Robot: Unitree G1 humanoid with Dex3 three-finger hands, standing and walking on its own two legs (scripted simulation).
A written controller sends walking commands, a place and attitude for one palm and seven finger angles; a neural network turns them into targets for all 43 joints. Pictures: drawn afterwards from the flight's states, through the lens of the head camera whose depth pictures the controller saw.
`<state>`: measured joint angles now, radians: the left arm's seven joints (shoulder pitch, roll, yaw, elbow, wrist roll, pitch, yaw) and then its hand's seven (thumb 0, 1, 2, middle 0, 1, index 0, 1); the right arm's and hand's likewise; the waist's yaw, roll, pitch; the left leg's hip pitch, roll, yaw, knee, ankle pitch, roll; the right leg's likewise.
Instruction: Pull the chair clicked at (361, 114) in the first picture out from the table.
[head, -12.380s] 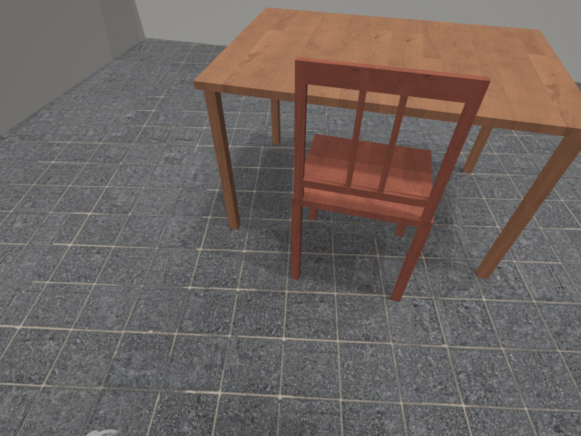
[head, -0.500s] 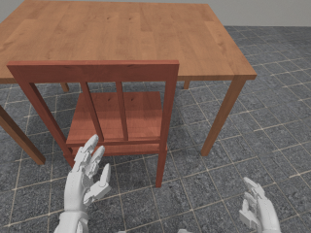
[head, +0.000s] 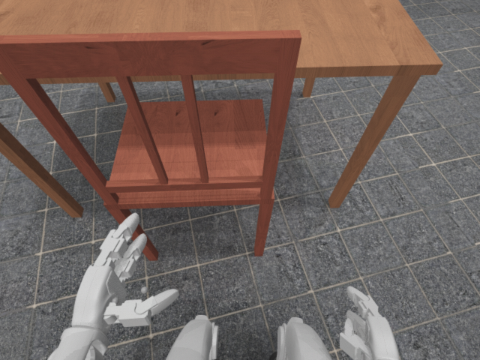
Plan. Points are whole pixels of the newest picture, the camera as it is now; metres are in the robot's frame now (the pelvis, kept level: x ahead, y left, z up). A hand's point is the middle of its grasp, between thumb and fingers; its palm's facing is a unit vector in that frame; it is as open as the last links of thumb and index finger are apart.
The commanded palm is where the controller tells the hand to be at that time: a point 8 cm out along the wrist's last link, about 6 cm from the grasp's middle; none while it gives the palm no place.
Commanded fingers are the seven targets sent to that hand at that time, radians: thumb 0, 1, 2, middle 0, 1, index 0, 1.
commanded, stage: raise the hand toward the chair's back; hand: left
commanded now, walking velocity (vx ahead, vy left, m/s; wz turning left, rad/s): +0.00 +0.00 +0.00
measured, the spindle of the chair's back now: (147, 139) +0.50 +0.21 +0.03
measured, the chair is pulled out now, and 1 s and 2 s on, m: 0.00 0.00 0.00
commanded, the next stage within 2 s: aim the fingers beside a spindle in 1.26 s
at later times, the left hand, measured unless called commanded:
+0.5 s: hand (86, 272) +0.23 +0.22 +0.08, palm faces +0.19 -0.98 -0.07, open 16.6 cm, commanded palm +0.20 +0.26 +0.06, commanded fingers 0.00 -0.50 0.30 -0.06 -0.08 -0.06 -0.08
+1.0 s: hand (103, 258) +0.25 +0.21 +0.06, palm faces +0.05 -1.00 -0.03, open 16.9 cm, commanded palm +0.23 +0.28 +0.07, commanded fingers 0.00 -0.50 0.30 -0.06 -0.08 -0.06 -0.08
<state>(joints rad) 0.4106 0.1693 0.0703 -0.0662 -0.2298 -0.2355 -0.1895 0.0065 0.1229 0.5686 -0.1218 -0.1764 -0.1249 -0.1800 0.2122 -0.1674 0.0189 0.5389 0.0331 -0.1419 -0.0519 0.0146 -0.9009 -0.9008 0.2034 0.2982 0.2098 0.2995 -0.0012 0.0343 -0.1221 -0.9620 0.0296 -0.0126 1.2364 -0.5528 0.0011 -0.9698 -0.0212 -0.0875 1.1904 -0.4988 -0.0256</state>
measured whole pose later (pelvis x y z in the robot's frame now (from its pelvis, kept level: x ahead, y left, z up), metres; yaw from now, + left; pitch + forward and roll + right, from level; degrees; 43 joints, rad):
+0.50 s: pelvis +0.00 +0.01 +0.01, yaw +1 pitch +15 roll -3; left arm 0.41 0.21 0.16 -0.07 -0.22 -0.45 -0.08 -0.01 -0.43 0.33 -0.07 -0.09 -0.07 -0.09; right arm 0.21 -0.22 0.02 0.50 0.01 -0.19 -0.04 0.01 -0.90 -0.90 0.20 0.30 0.20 0.30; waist 0.00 0.03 -0.16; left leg -0.91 0.01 -0.03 1.18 -0.53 0.02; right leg -0.90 -0.03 -0.10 1.11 -0.48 -0.01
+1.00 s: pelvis +0.01 +0.01 +0.02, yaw +0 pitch +15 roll -2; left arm 0.31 0.24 0.19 0.08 -0.26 -0.34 -0.22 -0.01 -0.50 0.30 -0.06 -0.08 -0.06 -0.08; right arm 0.25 -0.25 0.00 0.55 0.02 -0.19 -0.06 0.01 -0.90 -0.90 0.20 0.30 0.21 0.30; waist -0.02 0.03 -0.13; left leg -0.85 0.02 -0.01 1.12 -0.52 0.02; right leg -0.85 -0.03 -0.09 1.05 -0.46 0.00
